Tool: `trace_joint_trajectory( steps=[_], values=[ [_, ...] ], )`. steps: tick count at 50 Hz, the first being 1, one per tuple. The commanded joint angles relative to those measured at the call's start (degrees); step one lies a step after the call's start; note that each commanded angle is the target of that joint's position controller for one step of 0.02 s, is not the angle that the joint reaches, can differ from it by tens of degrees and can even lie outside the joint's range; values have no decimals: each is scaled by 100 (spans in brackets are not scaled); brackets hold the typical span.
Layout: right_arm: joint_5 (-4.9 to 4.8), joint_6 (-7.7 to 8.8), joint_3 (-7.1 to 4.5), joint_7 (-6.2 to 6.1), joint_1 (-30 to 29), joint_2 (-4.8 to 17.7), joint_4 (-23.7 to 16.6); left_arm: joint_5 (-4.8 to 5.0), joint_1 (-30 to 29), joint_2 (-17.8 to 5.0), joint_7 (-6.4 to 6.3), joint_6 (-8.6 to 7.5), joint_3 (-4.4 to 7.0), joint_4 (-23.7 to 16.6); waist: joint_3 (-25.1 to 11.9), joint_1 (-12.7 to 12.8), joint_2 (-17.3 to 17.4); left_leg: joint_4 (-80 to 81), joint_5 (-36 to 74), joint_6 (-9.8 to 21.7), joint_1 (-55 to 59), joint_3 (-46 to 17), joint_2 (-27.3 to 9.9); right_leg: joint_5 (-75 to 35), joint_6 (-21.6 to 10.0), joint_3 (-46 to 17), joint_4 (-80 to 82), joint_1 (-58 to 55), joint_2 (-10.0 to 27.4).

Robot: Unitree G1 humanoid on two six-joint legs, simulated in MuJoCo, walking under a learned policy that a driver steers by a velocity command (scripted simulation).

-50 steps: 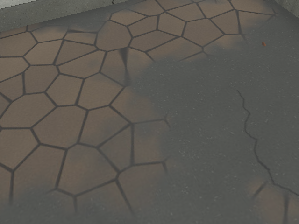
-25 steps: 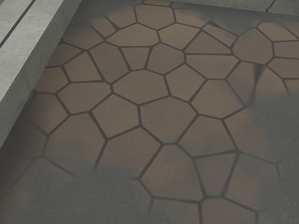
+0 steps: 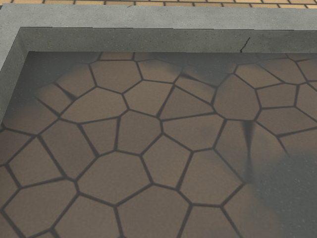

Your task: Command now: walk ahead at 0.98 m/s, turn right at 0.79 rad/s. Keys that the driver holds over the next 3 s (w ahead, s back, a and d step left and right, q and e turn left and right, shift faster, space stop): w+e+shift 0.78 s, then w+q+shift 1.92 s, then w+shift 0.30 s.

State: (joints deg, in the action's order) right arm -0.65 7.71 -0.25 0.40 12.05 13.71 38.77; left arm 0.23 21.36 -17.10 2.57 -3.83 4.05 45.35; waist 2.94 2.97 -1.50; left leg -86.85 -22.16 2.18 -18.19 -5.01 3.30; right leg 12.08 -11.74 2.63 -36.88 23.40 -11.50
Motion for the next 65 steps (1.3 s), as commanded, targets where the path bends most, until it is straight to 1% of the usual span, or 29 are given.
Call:
trace_joint_trajectory(
  steps=[1, 3, 6, 11, 14, 15, 16, 17, 18, 20, 24, 31, 34, 37, 38, 39, 40, 41, 42, 43, 46, 49, 57, 59, 61, 62, 63, 64, 65],
  values=[
    [101, 193, -90, 36, 40, 680, -767, -48, -497, -600, -65, -219, 96, -778, 171, -760, 1045, 785, 433, 14, -2173, -615, -480, 2334, -1079, -4486, 2836, -743, 1821],
    [141, 54, -147, -124, 1, 869, -752, 17, -581, -491, -149, -222, 66, -816, 336, -806, 829, 1769, 575, -297, -1727, -450, -744, 1480, -946, -3624, 2821, 129, 1414],
    [278, 30, -12, -196, -1098, 490, -1187, 196, -353, -537, -329, -183, 96, -709, 407, -275, 227, 3943, 1929, -625, -712, 21, -587, 425, -618, -2514, 2678, 1016, 823],
    [-179, 36, -217, -158, -1525, 658, -1334, 325, 158, -516, -395, -7, 150, -457, -166, 173, -401, 5822, 2514, -895, 136, -219, -172, 974, -72, -2923, 1746, -263, 879],
    [-265, 134, -562, -133, 4, 1146, -1011, 169, -117, -396, -337, 70, 133, -573, -1073, -808, -524, 5827, 1664, -456, 1641, -237, -427, -654, 394, -2780, -349, -864, 889],
    [-197, 97, -643, -171, 1374, 1439, -809, -25, -152, 94, -275, 63, -36, -783, -2165, -1313, 101, 5454, 298, -111, 3556, -1215, -1390, -26, 570, -2212, -2361, 101, 716],
    [103, 75, -696, -55, 1601, 1977, -637, 302, 717, 551, -226, -36, -223, -1128, -2779, -647, 2905, 6868, -2202, 943, 4899, -4975, -2809, 2190, 780, -1602, -4223, 2110, 340],
    [90, 32, -659, -32, 1174, 1488, -755, 498, 520, 16, -300, 0, -200, -1004, -2084, -776, 2537, 7156, -3581, 954, 4402, -5467, -2855, 1449, 804, -1341, -4926, 2970, 1046],
    [55, -28, -568, -78, 924, 1023, -767, 356, -159, -343, -313, 42, -128, -1033, -1209, -970, 1606, 7097, -2703, 735, 3709, -4260, -2546, 940, 832, -1091, -5045, 3183, 1209],
    [159, -117, -519, -90, 874, 890, -488, 70, -1027, -368, -258, 57, -71, -1234, -355, -948, 266, 7061, -304, 488, 2457, -2335, -1965, 489, 811, -931, -4517, 2790, 1568],
    [43, -74, -388, -24, 627, 458, -21, 268, -1088, -69, -115, 267, -108, -1479, 33, -478, 696, 7354, 1071, 407, 1614, -826, -1730, 314, 798, -883, -4151, 2679, 2001],
    [130, -46, -483, -133, 736, 1136, 377, 173, -2121, -136, 100, 171, -185, -1790, 711, -587, 222, 7978, 2711, 146, 1466, 1093, -1581, -1538, 808, -203, -1930, 2489, 1867],
    [152, -132, -519, -193, 1079, 1479, 548, 205, -2577, -291, 236, 65, -117, -1899, 522, -602, 375, 7516, 6054, -187, 1892, 1680, -1454, -1506, 508, 720, -859, 1326, 1164],
    [136, -317, -631, -318, 813, 1947, 425, 292, -754, -933, 202, 171, 250, -1529, -619, 641, 1194, 4918, 9570, -146, 1901, 1683, -1768, -570, 134, 863, -960, -983, 598],
    [93, -290, -615, -292, 339, 1875, 195, 277, 920, -1337, 122, 239, 489, -1052, -1233, 1454, 951, 2993, 8712, -117, 670, 1599, -1567, -1005, -211, 299, -306, -3214, 733],
    [188, -154, -381, -214, 300, 999, 104, 314, 1249, -1373, -18, 304, 459, -712, -957, 1134, -501, 539, 965, -219, -1167, 1414, -484, -846, -440, -853, -180, -4378, 1295],
    [-28, 122, -112, -113, 1199, 450, -360, 73, 525, -1555, -32, 154, 361, -1111, -2226, 67, -1831, -1009, -1160, -190, -2965, 168, 12, 1032, -1720, -4417, 907, -5666, 2635],
    [-192, 305, -204, -52, 614, 1109, -309, -7, 686, -977, -82, 91, 310, -1096, -2360, 610, -637, -511, -235, 67, -3193, -393, -360, 2482, -1414, -5126, 2117, -5277, 2851],
    [-381, 304, -214, -61, 299, 1120, -362, -45, 554, -846, -81, -10, 253, -986, -1299, 385, 65, -48, 74, 137, -3204, -230, -556, 2458, -1159, -4701, 2426, -4194, 2839],
    [-302, 244, -189, -112, 235, 1003, -274, -46, -29, -703, -47, -104, 181, -1008, -658, -11, 847, 427, 378, 114, -2834, -209, -861, 1852, -933, -4108, 2472, -2957, 2713],
    [-212, -223, -230, -82, 810, 876, 112, -137, -774, -194, -37, -239, -16, -905, -64, -640, 313, 1004, 791, -63, -1833, -222, -1410, 840, -559, -2284, 2591, -785, 2192],
    [-113, -407, -131, -124, 158, 557, -95, -109, -524, -313, -81, -380, -2, -620, 464, -432, 103, 1856, 1692, -273, -2206, -137, -1361, -131, -193, -901, 2885, -119, 1865],
    [-193, -123, -117, 337, -1313, 471, -445, -86, 260, -570, -287, -376, -35, -152, 559, 235, 40, 5263, 4073, 110, -2076, 852, -589, -2590, 785, 517, 2978, -2324, 1920],
    [-193, -126, -226, 442, -1157, 710, -523, -181, 170, -857, -375, -222, 24, -174, 135, -15, -324, 5300, 3399, 318, -1770, 1298, -146, -5370, 984, 654, 2272, -3225, 2113],
    [-260, -296, -435, 402, 171, 1125, -350, -301, -194, -1127, -501, -22, 111, -275, -583, -911, -852, 4841, 2203, 577, -655, 1488, 214, -8032, 1082, 696, 448, -3498, 2322],
    [-232, -417, -614, 320, 1712, 1523, 16, -320, -666, -1237, -502, 17, 139, -433, -1187, -1682, -829, 4675, 1960, 814, 1076, 1042, 92, -8042, 1029, 594, -1227, -2663, 2320],
    [-207, -557, -673, 196, 2586, 1759, 257, -259, -868, -864, -424, -91, 33, -529, -1388, -2004, 288, 4606, 1637, 1071, 2744, 334, -239, -4262, 1073, 608, -3778, -994, 1647],
    [-59, -446, -676, 196, 2055, 1934, 176, -29, 57, 224, -247, -312, -287, -927, -1803, -808, 2606, 5646, -752, 2446, 4485, -3172, -1541, 1972, 1474, -382, -6075, 2058, 509],
    [41, -405, -594, 150, 1961, 1387, -39, 134, -472, -398, -136, -567, -292, -1082, -2269, -1200, 1459, 7070, -2413, 2304, 4496, -4706, -1757, 1414, 1000, -1213, -5783, 2411, 648]
  ],
)
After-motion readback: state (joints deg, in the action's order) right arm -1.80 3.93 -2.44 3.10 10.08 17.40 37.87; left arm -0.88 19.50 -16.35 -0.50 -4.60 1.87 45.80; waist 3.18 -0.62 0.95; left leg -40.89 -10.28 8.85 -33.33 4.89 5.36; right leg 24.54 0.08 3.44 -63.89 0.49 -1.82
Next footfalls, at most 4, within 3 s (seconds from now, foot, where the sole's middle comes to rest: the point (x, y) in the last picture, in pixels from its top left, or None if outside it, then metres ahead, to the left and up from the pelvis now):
0.30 left None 0.48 0.19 -0.74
0.76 right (215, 190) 0.72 -0.23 -0.74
1.24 left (247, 119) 1.18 -0.43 -0.74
1.66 right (299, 91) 1.43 -0.79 -0.74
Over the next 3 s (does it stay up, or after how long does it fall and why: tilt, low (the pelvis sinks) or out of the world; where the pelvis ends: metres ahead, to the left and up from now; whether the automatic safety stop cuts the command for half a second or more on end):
stays up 2.25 -0.32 0.20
